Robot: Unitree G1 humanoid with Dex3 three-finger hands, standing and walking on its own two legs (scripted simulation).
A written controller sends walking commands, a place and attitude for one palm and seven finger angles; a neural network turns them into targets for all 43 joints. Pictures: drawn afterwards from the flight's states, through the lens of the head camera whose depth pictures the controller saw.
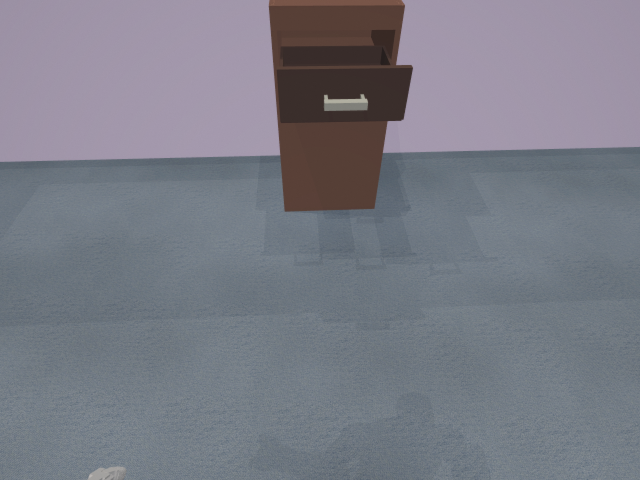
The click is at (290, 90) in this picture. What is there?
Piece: drawer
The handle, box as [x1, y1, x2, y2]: [324, 94, 367, 110]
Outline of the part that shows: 367,101 364,98 363,94 360,94 359,99 328,99 327,95 324,95 324,110 366,109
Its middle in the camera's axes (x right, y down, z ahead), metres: +0.07 -0.39 +1.11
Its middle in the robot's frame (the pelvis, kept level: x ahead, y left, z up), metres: +1.09 -0.01 -0.06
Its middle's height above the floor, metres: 0.71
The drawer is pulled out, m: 0.29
